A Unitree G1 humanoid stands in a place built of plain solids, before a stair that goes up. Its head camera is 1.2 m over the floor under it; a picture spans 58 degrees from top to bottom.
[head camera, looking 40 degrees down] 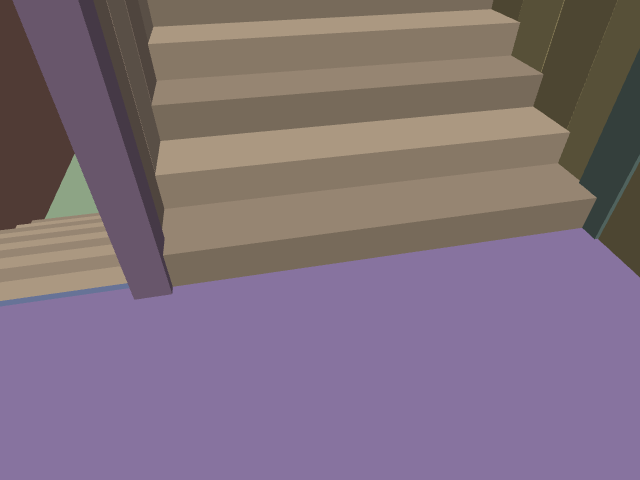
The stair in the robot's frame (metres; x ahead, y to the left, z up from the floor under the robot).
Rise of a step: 0.16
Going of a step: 0.29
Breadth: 1.80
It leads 12 degrees to the left of straight ahead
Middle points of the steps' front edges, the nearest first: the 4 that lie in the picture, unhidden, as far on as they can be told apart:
1.33 -0.31 0.16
1.62 -0.25 0.32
1.90 -0.19 0.48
2.18 -0.13 0.64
